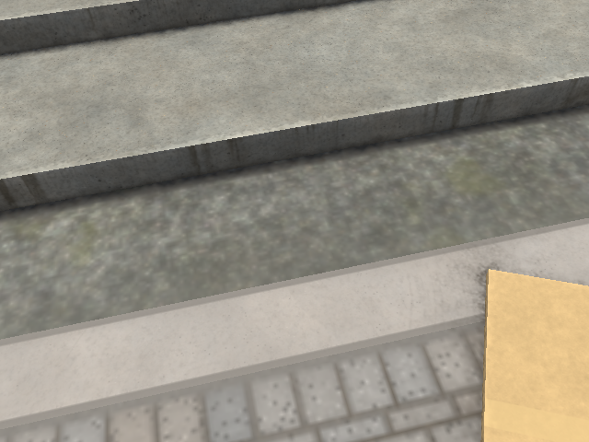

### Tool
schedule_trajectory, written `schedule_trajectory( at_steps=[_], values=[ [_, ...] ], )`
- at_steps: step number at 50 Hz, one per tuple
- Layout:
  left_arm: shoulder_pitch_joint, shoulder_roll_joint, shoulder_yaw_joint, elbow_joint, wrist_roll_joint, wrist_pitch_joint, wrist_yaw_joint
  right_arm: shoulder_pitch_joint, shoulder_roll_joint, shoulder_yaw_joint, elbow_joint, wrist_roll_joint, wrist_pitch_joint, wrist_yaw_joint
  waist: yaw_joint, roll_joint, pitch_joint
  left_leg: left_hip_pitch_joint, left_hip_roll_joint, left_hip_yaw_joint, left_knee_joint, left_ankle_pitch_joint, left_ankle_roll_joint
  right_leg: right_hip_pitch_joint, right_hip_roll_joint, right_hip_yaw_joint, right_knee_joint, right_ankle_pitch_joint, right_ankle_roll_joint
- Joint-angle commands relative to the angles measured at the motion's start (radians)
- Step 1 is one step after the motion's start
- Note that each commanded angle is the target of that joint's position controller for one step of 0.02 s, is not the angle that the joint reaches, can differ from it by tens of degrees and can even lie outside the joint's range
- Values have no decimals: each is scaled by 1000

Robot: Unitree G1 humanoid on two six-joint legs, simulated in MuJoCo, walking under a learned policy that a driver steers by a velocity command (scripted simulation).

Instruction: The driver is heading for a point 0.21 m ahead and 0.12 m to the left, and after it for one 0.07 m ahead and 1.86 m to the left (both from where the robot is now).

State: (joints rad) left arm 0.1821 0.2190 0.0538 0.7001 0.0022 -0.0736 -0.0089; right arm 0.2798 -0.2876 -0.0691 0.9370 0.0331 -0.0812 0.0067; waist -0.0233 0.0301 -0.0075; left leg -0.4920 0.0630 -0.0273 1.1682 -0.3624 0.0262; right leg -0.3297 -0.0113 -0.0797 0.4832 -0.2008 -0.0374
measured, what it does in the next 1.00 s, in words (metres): walks ahead, turning left: left foot, then right foot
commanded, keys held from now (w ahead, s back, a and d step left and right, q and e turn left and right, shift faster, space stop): q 1.00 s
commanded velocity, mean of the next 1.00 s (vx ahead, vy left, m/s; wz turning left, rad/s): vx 0.12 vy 0.00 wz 0.52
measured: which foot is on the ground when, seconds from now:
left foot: up 0.00-0.32, down 0.34-0.82, up 0.84-1.00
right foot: down 0.00-0.34, up 0.36-0.80, down 0.82-1.00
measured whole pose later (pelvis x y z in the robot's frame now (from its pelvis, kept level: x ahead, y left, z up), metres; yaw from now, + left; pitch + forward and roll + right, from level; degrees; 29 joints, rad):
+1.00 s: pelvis +0.20 +0.01 +0.00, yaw +35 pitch +2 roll +1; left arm 0.18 0.25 0.07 0.69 0.02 0.00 0.05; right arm 0.19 -0.35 -0.12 0.64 0.02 0.07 -0.02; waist 0.01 0.05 0.02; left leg -0.60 -0.08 -0.09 1.17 -0.38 -0.07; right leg -0.28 -0.03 -0.01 0.48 -0.23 0.00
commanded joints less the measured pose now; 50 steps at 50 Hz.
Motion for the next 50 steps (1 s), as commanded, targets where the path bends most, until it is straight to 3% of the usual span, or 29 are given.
schedule_trajectory(
  at_steps=[1, 4, 7, 9, 13, 15, 16, 17, 18, 19, 20, 21, 22, 23, 24, 26, 31, 37, 40, 41, 42, 43, 44, 45, 46, 47, 50],
  values=[
    [25, 96, 34, -18, 10, -30, -1, -24, -58, -21, -71, -1, 16, -9, 9, -141, -18, -223, 68, -71, 16, 115, -6, 199, -265, 232, -301, 215, -153],
    [18, 120, 45, 8, 22, -37, 19, -38, -28, -21, -93, -14, 33, -14, -19, -101, -2, -222, 35, -73, -79, 196, -36, 179, -256, 77, -278, 567, -146],
    [2, 147, 52, 20, 15, -24, 43, -120, 2, -8, -136, -26, 36, 5, -2, -111, 4, -142, 21, -7, -315, 370, -40, 146, -215, -55, -267, 571, -118],
    [25, 168, 59, 36, 6, -15, 56, -187, 10, -2, -172, -31, 40, 21, 27, -110, -2, -98, 10, 24, -421, 428, -34, 166, -226, -82, -248, 569, -117],
    [21, 203, 75, 51, -25, 10, 66, -221, -41, -18, -230, -33, 53, 47, 26, -130, -20, -83, -5, 48, -509, 297, 7, 282, -281, -76, -141, 600, -97],
    [-2, 219, 83, 46, -39, 23, 73, -150, -71, -35, -226, -34, 52, 54, -12, -131, -53, 14, -56, 96, -580, 231, 44, 304, -267, -87, 7, 709, -67],
    [3, 209, 80, 47, -41, 30, 73, -56, -106, -54, -203, -33, 47, 50, -53, -92, -97, 150, -103, 115, -675, 309, 73, 285, -217, -111, 165, 693, -33],
    [59, 191, 74, 45, -16, 28, 69, 9, -198, -84, -199, -35, 46, 28, -67, 41, -158, 362, -29, -26, -693, 741, 124, 132, -142, -129, 407, 447, 40],
    [119, 88, 41, 9, 45, 23, 58, 8, -280, -93, -212, -44, 50, 9, 15, 270, -230, 639, 212, -380, -612, 1251, 295, -234, 23, -100, 776, -466, 118],
    [152, 117, 33, 10, 17, 11, 41, 26, -256, -76, -247, -52, 46, 17, -16, 193, -447, 738, 319, -613, -693, 1092, 430, -312, 65, 148, 952, -552, 118],
    [66, 165, 42, -5, -21, 13, 35, -20, -210, -68, -274, -50, 47, 18, -38, 94, -388, 676, 270, -534, -740, 860, 392, -373, 33, 190, 968, -453, 101],
    [9, 167, 42, -14, -17, 22, 44, -84, -164, -57, -283, -27, 51, 13, -22, 23, -284, 567, 218, -450, -766, 660, 326, -405, -2, 180, 899, -356, 91],
    [-19, 169, 46, -9, 1, 35, 60, -130, -127, -47, -292, -14, 60, 4, -3, -21, -205, 440, 180, -408, -798, 526, 280, -386, -30, 179, 826, -293, 93],
    [-23, 179, 52, -17, 9, 50, 70, -159, -113, -41, -299, -15, 67, -3, 24, -2, -166, 325, 149, -382, -824, 447, 257, -326, -41, 182, 760, -260, 88],
    [-20, 176, 55, -24, 11, 61, 72, -173, -117, -43, -309, -26, 72, -7, 39, 26, -148, 254, 122, -369, -843, 405, 240, -276, -30, 174, 717, -236, 84],
    [-7, 142, 48, -27, 11, 65, 76, -168, -135, -51, -321, -38, 75, -17, 46, 59, -146, 210, 90, -343, -848, 417, 226, -243, -8, 160, 619, -210, 86],
    [-44, 124, 39, -36, 8, 69, 75, -163, -156, -63, -348, -27, 95, -43, 25, 84, -154, 185, 55, -382, -858, 159, 191, -217, 13, 181, 443, -125, 106],
    [-62, 133, 41, -48, -6, 48, 54, -143, -149, -63, -368, -28, 120, -41, -5, 134, -127, 205, 43, -477, -844, 60, 170, -123, 41, 181, 237, -148, 90],
    [16, 143, 52, -26, -11, 37, 36, -154, -145, -60, -381, -12, 133, -42, 44, 134, -111, 164, -6, -483, -794, 61, 127, 56, 47, 150, -38, -40, 46],
    [51, 191, 68, -19, 1, 38, 36, -132, -114, -53, -385, -10, 134, -44, 43, 69, -122, 71, -59, -433, -707, -40, 81, 179, -69, 224, -97, -5, 5],
    [42, 289, 89, -27, 33, 46, 40, -133, -90, -49, -415, -1, 127, -42, 9, -222, -86, -133, -210, -207, -476, -187, 18, 229, -286, 458, -154, 110, -125],
    [13, 267, 87, -48, 61, 44, 38, -145, -152, -69, -425, -18, 106, -34, 22, -334, -83, -193, -211, -134, -207, -250, -32, 162, -417, 624, -201, 234, -242],
    [-51, 212, 72, -79, 52, 43, 48, -120, -196, -87, -398, -23, 103, -25, 0, -239, -84, -176, -165, -148, -54, -180, -52, 138, -392, 540, -176, 257, -230],
    [-103, 172, 61, -91, 33, 46, 54, -83, -189, -89, -363, -17, 113, -24, -20, -177, -69, -158, -156, -124, 7, -119, -67, 118, -315, 420, -156, 247, -173],
    [-120, 154, 53, -98, 14, 50, 58, -63, -166, -83, -347, -19, 126, -27, -19, -152, -56, -170, -149, -106, 74, -67, -82, 128, -266, 348, -142, 233, -138],
    [-114, 149, 47, -98, 6, 53, 60, -58, -135, -73, -345, -18, 135, -25, -10, -147, -38, -181, -145, -92, 125, -42, -95, 124, -249, 300, -142, 263, -137],
    [-50, 168, 49, -88, 16, 69, 67, -141, -90, -51, -388, -4, 139, -21, 41, -180, -21, -208, -108, -21, -2, 16, -120, 194, -218, 206, -151, 264, -148]
  ],
)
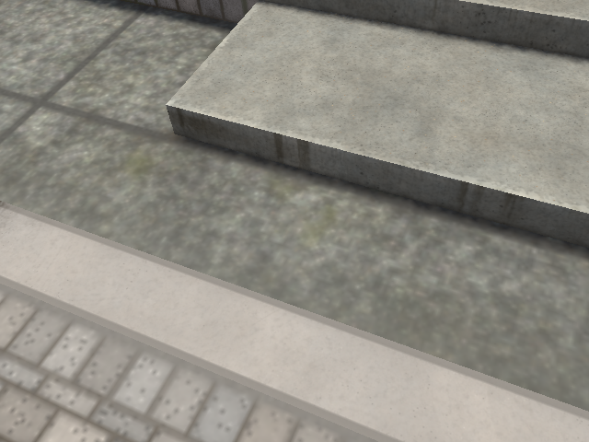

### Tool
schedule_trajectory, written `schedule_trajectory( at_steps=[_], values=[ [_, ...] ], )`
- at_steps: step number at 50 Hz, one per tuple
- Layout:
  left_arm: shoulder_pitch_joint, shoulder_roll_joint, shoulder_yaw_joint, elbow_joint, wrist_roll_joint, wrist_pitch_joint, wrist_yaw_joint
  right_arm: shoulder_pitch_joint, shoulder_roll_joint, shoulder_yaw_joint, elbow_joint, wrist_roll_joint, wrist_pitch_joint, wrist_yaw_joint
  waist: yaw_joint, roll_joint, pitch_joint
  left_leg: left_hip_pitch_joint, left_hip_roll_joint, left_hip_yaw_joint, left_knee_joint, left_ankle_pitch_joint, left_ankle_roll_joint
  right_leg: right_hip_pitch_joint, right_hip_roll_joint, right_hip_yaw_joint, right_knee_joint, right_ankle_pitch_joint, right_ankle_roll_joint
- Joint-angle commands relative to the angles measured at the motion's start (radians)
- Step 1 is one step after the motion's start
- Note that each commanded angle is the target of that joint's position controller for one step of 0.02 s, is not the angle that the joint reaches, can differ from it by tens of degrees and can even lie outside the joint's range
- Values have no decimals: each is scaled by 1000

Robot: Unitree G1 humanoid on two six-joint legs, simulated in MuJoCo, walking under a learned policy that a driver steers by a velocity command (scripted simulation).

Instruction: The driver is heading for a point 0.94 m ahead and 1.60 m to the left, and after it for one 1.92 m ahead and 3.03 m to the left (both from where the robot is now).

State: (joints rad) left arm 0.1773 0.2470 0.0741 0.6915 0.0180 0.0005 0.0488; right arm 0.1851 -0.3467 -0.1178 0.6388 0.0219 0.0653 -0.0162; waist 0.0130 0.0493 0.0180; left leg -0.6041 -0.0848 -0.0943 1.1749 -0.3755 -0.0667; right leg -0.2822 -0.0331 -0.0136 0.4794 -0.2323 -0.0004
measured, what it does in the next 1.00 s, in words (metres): steps on the spot, turning left: left foot, then right foot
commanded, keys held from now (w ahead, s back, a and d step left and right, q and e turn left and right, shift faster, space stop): q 0.72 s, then no key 0.28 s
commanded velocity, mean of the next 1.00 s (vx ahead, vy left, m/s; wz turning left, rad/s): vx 0.00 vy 0.00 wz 0.53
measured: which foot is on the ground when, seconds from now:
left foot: up 0.00-0.20, down 0.22-0.70, up 0.72-1.00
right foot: down 0.00-0.22, up 0.24-0.68, down 0.70-1.00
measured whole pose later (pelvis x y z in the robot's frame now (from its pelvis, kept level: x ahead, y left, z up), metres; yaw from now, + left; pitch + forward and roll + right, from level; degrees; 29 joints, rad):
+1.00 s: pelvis -0.02 +0.03 +0.00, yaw +31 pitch +1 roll +1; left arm 0.17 0.25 0.05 0.70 0.00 0.02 0.02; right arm 0.18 -0.29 -0.07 0.64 0.01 0.06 -0.01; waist 0.02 0.01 0.05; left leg -0.33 -0.01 -0.05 0.70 -0.39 -0.08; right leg -0.26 -0.04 -0.01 0.50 -0.25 0.00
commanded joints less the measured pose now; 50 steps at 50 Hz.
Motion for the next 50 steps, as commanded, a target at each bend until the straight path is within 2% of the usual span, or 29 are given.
schedule_trajectory(
  at_steps=[1, 4, 7, 9, 10, 11, 12, 13, 14, 15, 16, 17, 20, 24, 27, 31, 33, 34, 35, 36, 37, 38, 39, 40, 41, 43, 46, 48, 50],
  values=[
    [-21, 153, 34, -74, 1, 0, 11, -75, -24, 3, -105, 6, -8, 3, 24, -215, -57, -95, 57, 54, -70, 24, -35, 187, -209, 136, -142, 308, -194],
    [-9, 202, 51, -70, -6, 7, 7, -98, -5, 20, -131, -1, -12, 18, 41, -248, -92, 23, 97, 94, -246, -33, -27, 196, -247, 102, -126, 333, -204],
    [-13, 226, 60, -65, -21, 6, -5, -76, -30, 12, -134, 2, -9, 29, 37, -269, -101, 142, 90, 146, -393, -31, 3, 167, -273, 79, -108, 346, -201],
    [-29, 230, 62, -60, -38, 4, -10, -35, -30, 5, -124, 3, -5, 36, 6, -263, -100, 225, 77, 168, -554, 54, 43, 154, -277, 59, -59, 344, -174],
    [-33, 219, 59, -53, -48, 4, -11, 11, -29, 0, -105, 2, -5, 37, -19, -245, -106, 312, 55, 187, -674, 142, 72, 123, -263, 29, -7, 320, -140],
    [17, 184, 51, -30, -44, 0, -15, 54, -53, -12, -92, 0, -6, 29, -28, -177, -117, 445, 51, 145, -770, 258, 106, 38, -229, -27, 88, 238, -76],
    [27, 125, 34, -50, -5, -3, -21, 88, -159, -40, -103, 0, -12, 15, -14, 82, -131, 631, 260, -157, -799, 588, 182, -207, -128, -134, 366, -82, 26],
    [-63, 107, 21, -118, 15, -10, -15, 83, -239, -48, -121, -35, -26, 17, -35, 305, -139, 626, 475, -444, -791, 802, 400, -450, 8, -68, 585, -454, 80],
    [-127, 162, 37, -117, 1, -13, -9, 103, -178, -33, -120, -53, -47, 23, -100, 167, -184, 599, 458, -413, -817, 706, 436, -449, -6, 53, 720, -444, 76],
    [-130, 172, 43, -111, -14, -9, -7, 59, -151, -19, -107, -48, -60, 20, -64, 123, -141, 558, 399, -324, -815, 621, 380, -452, -17, 73, 744, -359, 61],
    [-105, 166, 46, -88, -10, -5, 1, 2, -130, -14, -110, -27, -61, 12, -34, 66, -119, 525, 337, -265, -811, 537, 320, -449, -28, 80, 713, -271, 60],
    [-92, 174, 50, -82, -3, 1, 8, -41, -106, -4, -114, -7, -56, 6, -17, 75, -105, 496, 309, -241, -811, 524, 292, -438, -29, 83, 687, -210, 65],
    [-47, 150, 46, -68, -7, -3, -2, -57, -95, 5, -115, -17, -47, -9, 6, 87, -134, 439, 262, -211, -813, 536, 292, -354, 10, 68, 679, -112, 80],
    [-90, 118, 29, -81, -10, -8, -8, -35, -111, -2, -104, -13, -42, -18, -19, 91, -125, 450, 247, -263, -803, 414, 290, -321, 29, 83, 458, -92, 86],
    [-104, 122, 27, -87, -16, -16, -18, -40, -127, -7, -108, -15, -36, -14, -30, 107, -115, 412, 246, -329, -795, 341, 298, -244, 49, 92, 340, -128, 78],
    [-84, 133, 31, -89, -26, -30, -34, -54, -130, -8, -110, -6, -28, -3, -30, 124, -116, 410, 233, -421, -763, 396, 291, -143, 77, 96, 185, -147, 57],
    [-32, 131, 36, -74, -25, -39, -42, -84, -123, -5, -115, 6, -21, -5, 11, 117, -122, 393, 193, -427, -719, 411, 253, -25, 81, 81, -17, -27, 35],
    [-1, 152, 44, -65, -19, -40, -41, -79, -105, -1, -118, 10, -19, -10, 20, 91, -132, 335, 157, -405, -679, 327, 211, 82, 32, 100, -96, 84, 13],
    [22, 218, 58, -72, 0, -35, -35, -36, -54, 13, -120, -1, -21, -11, -4, -83, -166, 212, 72, -293, -499, 58, 148, 209, -165, 262, -123, 203, -61],
    [7, 278, 69, -64, 27, -26, -36, -25, -70, 4, -145, 9, -32, -11, -36, -366, -101, 3, -83, -80, -311, -259, 83, 193, -348, 501, -168, 388, -240],
    [-19, 218, 55, -89, 25, -30, -32, -14, -152, -22, -123, -14, -42, -12, -19, -280, -102, -9, -5, -86, -72, -270, 36, 150, -400, 528, -172, 384, -312],
    [-62, 168, 39, -100, 16, -29, -24, -6, -168, -33, -99, -6, -39, -9, -33, -208, -88, 0, 7, -84, 13, -200, 21, 119, -337, 427, -158, 348, -278],
    [-98, 149, 31, -105, 3, -26, -21, 16, -138, -29, -70, -5, -28, -12, -48, -167, -66, 7, 12, -75, 50, -147, 3, 104, -264, 335, -146, 301, -228],
    [-106, 141, 26, -103, -12, -24, -18, 18, -112, -21, -64, -9, -19, -15, -40, -165, -52, -12, 8, -72, 81, -99, -11, 111, -238, 294, -140, 310, -214],
    [-99, 137, 20, -99, -14, -20, -15, 15, -76, -10, -63, -7, -15, -12, -35, -164, -47, 2, 5, -57, 73, -77, -20, 104, -213, 245, -139, 348, -211],
    [-68, 139, 19, -86, -7, -11, -12, -18, -37, 7, -76, -2, -18, -10, -14, -189, -61, 26, 13, -15, -47, -54, -32, 143, -182, 188, -135, 368, -212],
    [-59, 156, 21, -73, -10, -1, -15, -54, 10, 35, -91, -14, -23, -2, 8, -238, -98, 166, 65, 40, -316, -88, -30, 159, -180, 154, -112, 374, -214],
    [-30, 181, 26, -59, -21, 5, -22, -54, 0, 35, -88, -9, -26, 4, 23, -263, -98, 248, 66, 84, -462, -73, -21, 147, -194, 170, -101, 370, -223],
    [-34, 177, 20, -50, -36, 8, -25, 9, -4, 30, -55, -9, -29, 9, -12, -241, -89, 377, 51, 117, -713, 122, 11, 104, -184, 163, -63, 347, -199]
  ],
)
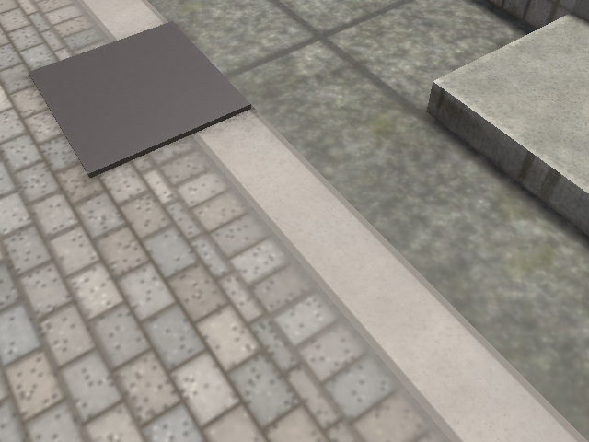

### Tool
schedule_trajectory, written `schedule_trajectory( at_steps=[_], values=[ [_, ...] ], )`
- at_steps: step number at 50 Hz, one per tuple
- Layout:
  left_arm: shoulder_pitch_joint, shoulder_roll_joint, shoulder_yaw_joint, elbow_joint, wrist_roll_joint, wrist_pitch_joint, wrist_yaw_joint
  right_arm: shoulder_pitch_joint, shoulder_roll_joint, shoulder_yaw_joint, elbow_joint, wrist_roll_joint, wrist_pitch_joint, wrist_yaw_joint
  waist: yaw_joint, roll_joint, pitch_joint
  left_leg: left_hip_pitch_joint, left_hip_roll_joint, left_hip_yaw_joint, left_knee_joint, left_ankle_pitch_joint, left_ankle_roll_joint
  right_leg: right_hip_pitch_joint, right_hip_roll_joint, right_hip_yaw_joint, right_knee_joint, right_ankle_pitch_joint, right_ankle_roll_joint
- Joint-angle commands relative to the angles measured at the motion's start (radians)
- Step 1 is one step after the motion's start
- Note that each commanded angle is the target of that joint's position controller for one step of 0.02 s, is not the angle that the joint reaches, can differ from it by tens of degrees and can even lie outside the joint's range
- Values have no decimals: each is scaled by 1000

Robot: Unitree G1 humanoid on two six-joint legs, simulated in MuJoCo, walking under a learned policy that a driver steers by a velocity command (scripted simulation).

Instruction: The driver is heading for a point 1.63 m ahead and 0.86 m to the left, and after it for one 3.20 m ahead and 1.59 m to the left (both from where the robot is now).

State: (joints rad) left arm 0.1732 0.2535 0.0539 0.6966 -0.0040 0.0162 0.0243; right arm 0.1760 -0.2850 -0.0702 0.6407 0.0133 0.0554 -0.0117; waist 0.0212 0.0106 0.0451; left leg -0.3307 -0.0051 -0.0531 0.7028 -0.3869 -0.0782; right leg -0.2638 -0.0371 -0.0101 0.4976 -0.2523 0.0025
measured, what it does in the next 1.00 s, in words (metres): steps on the spot, turning left: left foot, then left foot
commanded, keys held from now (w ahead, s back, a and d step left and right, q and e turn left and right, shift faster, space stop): no key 0.22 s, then q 0.70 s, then w+q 0.08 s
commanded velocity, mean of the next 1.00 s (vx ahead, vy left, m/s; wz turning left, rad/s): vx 0.01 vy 0.00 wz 0.38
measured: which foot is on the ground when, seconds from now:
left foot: up 0.00-0.02, down 0.04-0.52, up 0.54-0.78, down 0.80-1.00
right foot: down 0.00-0.80, up 0.82-1.00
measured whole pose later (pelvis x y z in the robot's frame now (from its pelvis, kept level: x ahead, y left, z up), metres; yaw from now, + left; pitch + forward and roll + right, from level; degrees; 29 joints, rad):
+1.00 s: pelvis -0.02 +0.04 +0.00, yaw +23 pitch +3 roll -2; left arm 0.13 0.32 0.08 0.69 0.00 0.01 0.03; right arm 0.23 -0.28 -0.06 0.59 0.01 0.02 -0.02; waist -0.01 -0.03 0.03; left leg -0.32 -0.04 -0.06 0.50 -0.23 0.06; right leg -0.56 -0.02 0.02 1.10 -0.36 0.06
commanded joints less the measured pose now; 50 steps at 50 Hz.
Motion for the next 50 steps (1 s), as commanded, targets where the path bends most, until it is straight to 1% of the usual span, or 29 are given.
schedule_trajectory(
  at_steps=[1, 2, 3, 4, 5, 7, 10, 13, 18, 21, 23, 25, 26, 27, 28, 29, 30, 33, 35, 38, 39, 40, 41, 42, 43, 45, 46, 47, 50],
  values=[
    [9, 149, 31, -38, -19, -13, -3, 33, -74, -18, -49, -8, -20, 5, -26, -177, -109, 188, -26, 59, -366, 236, 50, 47, -161, 149, -67, 323, -157],
    [45, 125, 20, -30, -2, -26, -10, 44, -116, -22, -61, -16, -21, -1, -11, -98, -141, 309, 59, -54, -357, 388, 84, -28, -129, 121, -21, 216, -80],
    [77, 72, 2, -44, 35, -43, -22, 14, -192, -33, -71, -31, -18, -11, 52, 144, -161, 327, 205, -209, -297, 565, 166, -105, -29, 12, 63, -7, 4],
    [20, 78, -2, -50, 37, -45, -16, -27, -109, -12, -69, -39, -25, -2, 24, 192, -156, 170, 233, -226, -319, 444, 246, -16, -31, 16, 19, -98, 39],
    [-7, 106, 4, -45, 33, -42, -14, -63, -62, 2, -77, -41, -34, 6, 20, 143, -120, 142, 174, -186, -326, 309, 222, 19, -28, 11, 6, -19, 52],
    [-18, 118, 8, -30, 30, -34, -10, -42, -71, 1, -65, -41, -47, 8, -3, 122, -86, 119, 114, -144, -327, 214, 164, 29, -20, 0, 6, 61, 56],
    [9, 112, 6, -13, 22, -31, -8, -17, -64, 7, -49, -34, -56, 6, 1, 91, -51, 99, 98, -130, -315, 240, 146, 42, -29, 10, -18, 94, 53],
    [10, 124, 13, -2, 21, -33, 1, -27, -90, 1, -61, -24, -51, 3, -3, 70, -35, 87, 100, -161, -311, 288, 166, 39, -20, -9, 0, 84, 60],
    [-4, 132, 27, -28, 15, -29, 22, -22, -141, -24, -95, -10, -37, -4, -21, 102, -61, 107, 134, -285, -296, 417, 252, -28, 9, -29, 97, 26, 63],
    [8, 128, 33, -48, 16, -30, 14, -38, -149, -33, -114, -3, -33, -7, -12, 126, -96, 125, 137, -328, -267, 476, 278, -64, 23, -14, 134, -32, 48],
    [37, 142, 41, -49, 16, -36, 5, -64, -146, -36, -132, 1, -29, -8, 4, 93, -118, 81, 102, -308, -216, 479, 249, -5, 13, -6, 93, 75, 30],
    [78, 187, 62, -39, 18, -37, 1, -59, -131, -39, -146, 6, -23, -11, 11, -40, -139, -56, 21, -206, -106, 385, 170, 124, -61, 27, 37, 188, -8],
    [125, 211, 70, -31, 21, -32, 3, -73, -106, -35, -156, 12, -21, -12, 33, -158, -139, -165, -41, -105, 31, 268, 113, 188, -162, 118, -43, 215, -73],
    [135, 231, 72, -33, 26, -27, 7, -69, -94, -35, -165, 11, -19, -10, 38, -298, -123, -273, -93, -12, 193, -61, 70, 210, -339, 296, -142, 343, -204],
    [107, 209, 62, -58, 32, -28, 16, -58, -123, -51, -160, -1, -18, -5, 39, -268, -123, -325, -46, -15, 449, -294, 41, 197, -443, 366, -168, 453, -293],
    [60, 194, 55, -79, 31, -29, 23, -31, -128, -59, -143, 5, -14, 0, 12, -166, -112, -331, -15, -45, 557, -262, 32, 165, -423, 308, -156, 467, -286],
    [-10, 195, 56, -88, 24, -28, 27, 1, -109, -54, -125, 16, -4, 2, -28, -135, -84, -312, 16, -42, 519, -194, 25, 132, -360, 204, -146, 412, -233],
    [-62, 216, 64, -91, 16, -17, 32, -24, -68, -36, -132, 9, 11, 13, -19, -170, -68, -182, 37, 59, 316, -65, 13, 59, -264, 13, -138, 371, -168],
    [-40, 224, 69, -82, 5, -8, 29, -57, -64, -30, -158, 13, 9, 32, 5, -198, -93, -107, 42, 87, 162, -60, 32, 78, -267, -23, -120, 351, -164],
    [-34, 230, 73, -66, -23, -4, 19, 18, -88, -46, -142, 14, 10, 41, -28, -174, -128, 32, 6, 146, -93, 97, 78, 83, -291, -41, -37, 294, -133],
    [-1, 200, 66, -51, -25, -4, 14, 68, -107, -59, -123, 11, 10, 32, -39, -129, -136, 132, -28, 145, -187, 167, 106, 34, -263, -78, 42, 209, -90],
    [49, 149, 53, -40, -4, -3, 5, 108, -183, -83, -121, 9, 4, 18, -38, 65, -125, 275, 51, -19, -271, 440, 156, -125, -181, -163, 259, 18, -11],
    [-19, 87, 24, -116, 42, -4, 7, 105, -311, -101, -162, -13, -9, 2, -26, 370, -108, 331, 340, -478, -328, 713, 354, -440, -25, -153, 570, -435, 81],
    [-110, 149, 42, -127, 15, -10, 17, 142, -277, -88, -157, -47, -40, 17, -110, 240, -202, 271, 400, -549, -364, 653, 479, -436, 12, 42, 747, -473, 74],
    [-118, 167, 48, -123, -5, -9, 20, 104, -248, -72, -144, -47, -60, 19, -79, 177, -152, 242, 358, -456, -370, 562, 440, -459, -3, 74, 780, -391, 59],
    [-90, 178, 59, -91, 14, -8, 33, 8, -184, -53, -140, -4, -60, 4, -30, 93, -107, 201, 258, -334, -350, 458, 326, -454, -30, 90, 715, -221, 50],
    [-72, 178, 62, -83, 19, -8, 32, -24, -170, -44, -143, 1, -54, -4, -11, 101, -114, 159, 227, -294, -344, 516, 309, -402, -19, 82, 705, -166, 56],
    [-41, 169, 61, -71, 19, -12, 23, -15, -160, -39, -138, -1, -50, -11, -1, 101, -150, 154, 200, -275, -359, 420, 304, -366, -5, 70, 691, -114, 59],
    [-72, 131, 45, -76, 2, -27, -1, 39, -154, -38, -125, 2, -55, -20, -33, 120, -131, 171, 174, -333, -448, -51, 313, -372, 13, 58, 496, -46, 57]
  ],
)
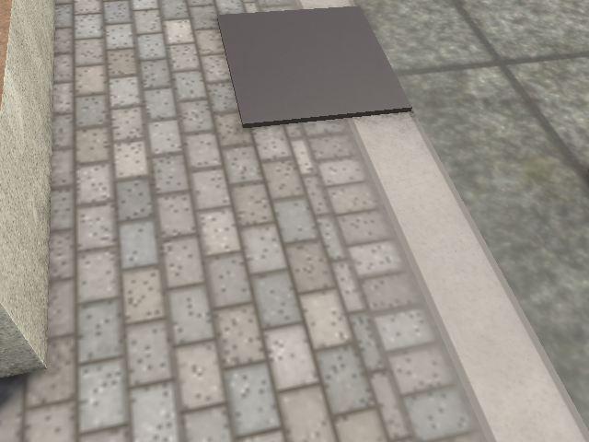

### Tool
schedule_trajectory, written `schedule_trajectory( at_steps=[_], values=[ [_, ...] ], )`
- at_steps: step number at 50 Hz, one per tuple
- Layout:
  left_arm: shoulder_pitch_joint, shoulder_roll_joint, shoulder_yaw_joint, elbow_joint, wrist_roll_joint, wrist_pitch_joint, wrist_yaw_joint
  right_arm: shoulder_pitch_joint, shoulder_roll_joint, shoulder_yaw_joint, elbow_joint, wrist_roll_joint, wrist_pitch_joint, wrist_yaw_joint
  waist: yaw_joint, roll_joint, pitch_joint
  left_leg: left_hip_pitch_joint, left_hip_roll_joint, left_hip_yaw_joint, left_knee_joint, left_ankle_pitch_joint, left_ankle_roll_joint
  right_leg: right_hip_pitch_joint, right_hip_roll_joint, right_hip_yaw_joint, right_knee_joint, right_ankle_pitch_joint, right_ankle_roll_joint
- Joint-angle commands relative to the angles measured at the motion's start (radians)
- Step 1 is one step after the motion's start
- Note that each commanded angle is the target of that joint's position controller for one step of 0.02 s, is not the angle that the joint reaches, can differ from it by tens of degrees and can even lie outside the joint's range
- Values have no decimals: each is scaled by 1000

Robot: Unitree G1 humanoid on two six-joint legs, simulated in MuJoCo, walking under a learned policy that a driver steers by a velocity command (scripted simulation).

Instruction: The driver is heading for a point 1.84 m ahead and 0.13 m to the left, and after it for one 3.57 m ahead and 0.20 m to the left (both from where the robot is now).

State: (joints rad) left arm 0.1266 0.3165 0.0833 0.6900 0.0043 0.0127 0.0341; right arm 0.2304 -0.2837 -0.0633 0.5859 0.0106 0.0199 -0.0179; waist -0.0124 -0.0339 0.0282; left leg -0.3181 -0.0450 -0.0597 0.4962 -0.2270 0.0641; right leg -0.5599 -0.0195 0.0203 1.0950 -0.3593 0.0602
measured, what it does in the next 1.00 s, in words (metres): walks ahead: right foot, then left foot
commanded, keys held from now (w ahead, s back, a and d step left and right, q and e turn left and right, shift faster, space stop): w+q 0.46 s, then w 0.16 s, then w+e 0.38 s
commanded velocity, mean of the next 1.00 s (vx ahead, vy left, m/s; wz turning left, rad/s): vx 0.41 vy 0.00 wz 0.28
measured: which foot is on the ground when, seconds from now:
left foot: down 0.00-0.24, up 0.26-0.68, down 0.70-1.00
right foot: up 0.00-0.22, down 0.24-0.72, up 0.74-1.00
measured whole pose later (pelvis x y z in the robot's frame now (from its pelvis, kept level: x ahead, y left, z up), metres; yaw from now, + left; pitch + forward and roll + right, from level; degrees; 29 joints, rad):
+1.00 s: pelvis +0.36 +0.13 +0.01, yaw +14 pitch +0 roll +2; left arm 0.19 0.32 0.06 0.74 -0.02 -0.04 -0.01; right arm 0.32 -0.27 -0.06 0.78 -0.02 -0.10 0.01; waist -0.04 -0.05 0.04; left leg -0.05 -0.04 0.15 0.25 -0.21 0.04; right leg -0.71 -0.11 0.07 0.98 -0.06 0.02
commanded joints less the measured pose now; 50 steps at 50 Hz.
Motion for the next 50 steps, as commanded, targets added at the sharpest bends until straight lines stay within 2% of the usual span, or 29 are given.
schedule_trajectory(
  at_steps=[1, 5, 8, 11, 12, 13, 14, 15, 16, 17, 19, 21, 24, 28, 31, 32, 33, 34, 35, 36, 37, 38, 39, 40, 41, 42, 44, 47, 50],
  values=[
    [-51, 62, 13, -78, -8, -30, -15, -6, -163, -47, -65, 4, -22, -16, -8, 177, -90, 151, 216, -347, -257, -256, 173, -68, 2, 33, -174, 54, -1],
    [-83, 60, 10, -82, -14, -68, -36, 19, -191, -56, -45, 8, -29, -14, -26, 185, -60, 124, 213, -386, -248, -287, 178, 21, 28, 38, -381, 17, -14],
    [-61, 64, 14, -78, -26, -91, -49, 20, -194, -54, -40, 12, -28, -2, -16, 187, -45, 50, 196, -430, -228, -334, 177, 141, 52, 25, -479, -15, -34],
    [56, 64, 25, -42, -30, -111, -50, -19, -160, -41, -47, 14, -19, -1, 65, 152, -45, -79, 125, -427, -142, -381, 120, 394, 48, 10, -675, 118, -68],
    [155, 93, 37, -19, -23, -115, -43, -38, -111, -27, -57, 11, -22, -4, 106, 105, -76, -210, 74, -370, -3, -400, 67, 570, -40, 82, -695, 99, -95],
    [261, 166, 49, -7, 5, -115, -34, -30, -20, -1, -74, 12, -26, -3, 119, -87, -129, -371, -51, -172, 339, -391, -11, 713, -260, 359, -796, -140, -173],
    [264, 224, 63, 3, 27, -118, -45, -56, -88, -17, -127, 26, -43, -4, 88, -194, -42, -562, -24, -133, 511, -377, -23, 628, -408, 681, -903, -400, -291],
    [201, 166, 49, -15, 6, -121, -41, -51, -145, -33, -109, 26, -48, -2, 66, -147, 34, -612, 40, -136, 606, -293, -33, 585, -396, 647, -921, -463, -303],
    [163, 114, 33, -23, -8, -118, -32, -33, -159, -41, -82, 19, -46, 3, 52, -127, 66, -624, 53, -122, 645, -208, -44, 572, -338, 534, -917, -379, -267],
    [143, 95, 24, -31, -7, -115, -26, -15, -153, -43, -61, 11, -45, 7, 41, -105, 50, -603, 65, -111, 668, -141, -53, 565, -295, 432, -915, -266, -232],
    [146, 81, 14, -23, 5, -116, -17, -41, -119, -38, -56, 9, -51, 19, 49, -83, 55, -565, 88, -91, 689, -17, -68, 522, -246, 255, -933, -11, -203],
    [172, 80, 11, -4, 13, -119, -16, -58, -88, -29, -55, 10, -53, 24, 58, -71, 40, -546, 95, -64, 682, 59, -86, 513, -222, 134, -934, 151, -204],
    [208, 92, 10, 27, 14, -114, -18, -116, -62, -15, -69, 8, -52, 29, 82, -55, 48, -516, 102, -33, 540, 128, -104, 518, -208, 28, -939, 293, -213],
    [250, 131, 12, 71, -12, -102, -24, -234, -18, 12, -98, 10, -67, 56, 115, -47, 90, -390, 97, 54, 262, 183, -86, 507, -215, -48, -960, 347, -219],
    [281, 164, 17, 107, -37, -91, -31, -273, -37, 11, -116, 13, -74, 73, 99, -59, 101, -313, 79, 91, 132, 109, -36, 578, -258, -55, -935, 486, -220],
    [281, 177, 18, 115, -44, -86, -32, -259, -59, 4, -116, 6, -77, 74, 75, -73, 80, -246, 55, 110, 99, 71, -13, 598, -263, -54, -885, 670, -215],
    [285, 190, 18, 126, -45, -80, -31, -198, -87, -11, -104, 4, -80, 73, 24, -94, 29, -133, 26, 126, 70, 49, 13, 613, -266, -56, -800, 877, -208],
    [273, 192, 13, 133, -45, -74, -28, -45, -127, -34, -61, 6, -80, 67, -72, -89, -59, 74, -3, 142, 3, 98, 50, 585, -240, -88, -633, 1017, -188],
    [270, 172, 1, 126, -39, -79, -25, 120, -180, -58, -15, 5, -73, 52, -155, -77, -159, 363, 41, 89, 22, 132, 79, 415, -199, -99, -412, 924, -154],
    [308, 51, -36, 74, -12, -93, -34, 257, -278, -76, 12, -23, -64, 31, -149, 150, -343, 767, 328, -299, 41, 61, 176, 40, -72, -101, -13, 291, -97],
    [330, 49, -44, 81, -30, -115, -38, 253, -262, -63, -1, -29, -69, 27, -128, 255, -513, 780, 496, -676, -120, 12, 274, -68, 41, 80, 206, -225, -79],
    [245, 147, -11, 60, -63, -119, -41, 194, -189, -41, 7, -26, -77, 31, -137, 174, -360, 658, 453, -531, -156, 8, 226, -154, -12, 133, 253, -173, -79],
    [186, 132, -15, 35, -65, -118, -41, 146, -155, -30, 23, -15, -82, 32, -99, 163, -209, 514, 408, -359, -173, 51, 189, -182, -64, 85, 216, -97, -83],
    [163, 111, -17, 34, -46, -112, -36, 85, -126, -21, 35, -10, -89, 36, -59, 111, -130, 384, 356, -267, -211, 63, 160, -157, -102, 70, 158, -20, -80],
    [177, 107, -12, 40, -34, -99, -35, 43, -93, -13, 38, -14, -100, 38, -26, 139, -88, 292, 322, -192, -253, 92, 146, -112, -129, 75, 122, 47, -75],
    [212, 88, -15, 54, -36, -83, -38, 12, -82, -13, 43, -18, -110, 38, 2, 150, -71, 229, 303, -141, -297, 106, 142, -61, -137, 77, 120, 99, -69],
    [229, 47, -21, 60, -38, -59, -38, -12, -81, -17, 67, -19, -133, 37, 32, 125, -35, 165, 301, -58, -351, 190, 146, -53, -137, 79, 106, 144, -54],
    [166, 43, -17, 26, -31, -46, -34, -19, -85, -20, 100, -32, -145, 30, 34, 116, 28, 129, 268, 78, -379, 264, 123, -105, -120, 96, -6, 253, -35],
    [62, 23, -27, -14, -20, -58, -56, -5, -114, -22, 123, -27, -142, 15, 1, 92, 56, 143, 242, 165, -389, 265, 101, -78, -96, 43, -251, 429, -42]
  ],
)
